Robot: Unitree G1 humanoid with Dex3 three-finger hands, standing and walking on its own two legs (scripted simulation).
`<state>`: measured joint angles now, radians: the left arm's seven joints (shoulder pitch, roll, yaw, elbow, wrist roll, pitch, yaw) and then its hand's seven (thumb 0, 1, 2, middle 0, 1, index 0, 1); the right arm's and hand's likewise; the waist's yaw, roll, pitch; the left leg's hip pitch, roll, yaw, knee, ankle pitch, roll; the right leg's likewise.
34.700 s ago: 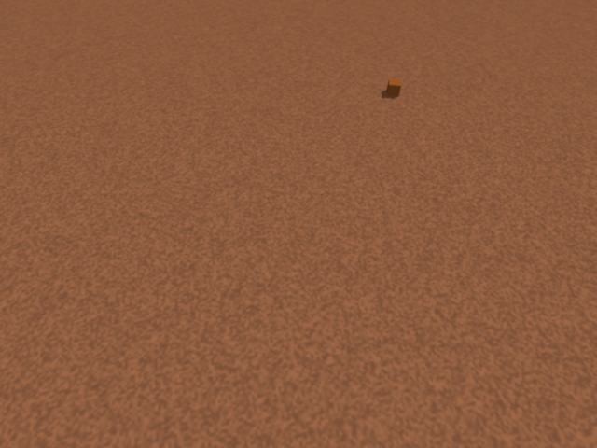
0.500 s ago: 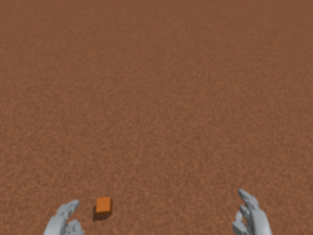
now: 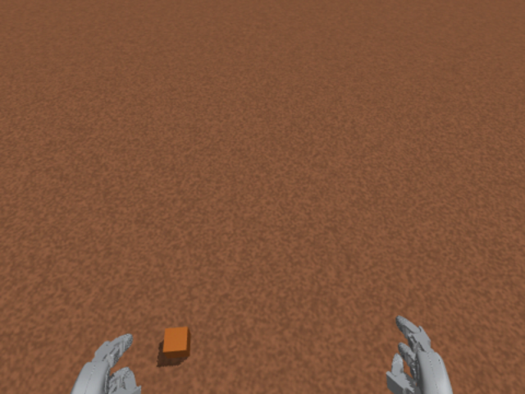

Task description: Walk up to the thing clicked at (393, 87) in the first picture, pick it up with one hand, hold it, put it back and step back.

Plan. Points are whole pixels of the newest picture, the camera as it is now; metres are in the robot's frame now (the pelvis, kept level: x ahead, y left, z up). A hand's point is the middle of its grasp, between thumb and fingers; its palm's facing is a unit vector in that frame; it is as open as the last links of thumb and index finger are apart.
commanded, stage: home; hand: left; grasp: from above
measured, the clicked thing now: (177, 342) +0.42 +0.26 -0.68
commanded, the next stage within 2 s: stand in 0.62 s
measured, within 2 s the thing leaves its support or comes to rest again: neither
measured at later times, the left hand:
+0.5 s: hand (139, 393) +0.16 +0.18 -0.05, palm faces +0.04 -0.98 -0.20, open 7.4 cm
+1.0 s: hand out of the picture +0.12 +0.22 -0.10, palm faces +0.02 -0.95 -0.32, open 7.4 cm
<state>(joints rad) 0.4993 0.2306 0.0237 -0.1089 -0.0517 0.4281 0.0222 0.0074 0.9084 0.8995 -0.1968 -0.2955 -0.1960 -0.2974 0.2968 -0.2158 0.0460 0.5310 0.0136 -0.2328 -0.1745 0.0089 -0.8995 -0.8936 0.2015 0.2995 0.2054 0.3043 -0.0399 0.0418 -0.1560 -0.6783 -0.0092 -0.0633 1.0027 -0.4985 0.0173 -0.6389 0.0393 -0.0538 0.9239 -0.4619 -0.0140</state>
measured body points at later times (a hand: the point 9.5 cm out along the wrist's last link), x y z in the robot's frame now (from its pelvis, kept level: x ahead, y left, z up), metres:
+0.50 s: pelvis +0.00 +0.00 +0.00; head +0.02 +0.00 +0.45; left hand +0.16 +0.23 -0.03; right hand +0.16 -0.25 -0.06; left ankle +0.00 +0.10 -0.68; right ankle +0.00 -0.12 -0.68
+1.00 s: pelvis -0.01 +0.00 +0.04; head +0.00 +0.01 +0.49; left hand +0.12 +0.27 -0.08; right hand +0.11 -0.27 -0.08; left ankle +0.00 +0.10 -0.68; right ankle +0.00 -0.12 -0.68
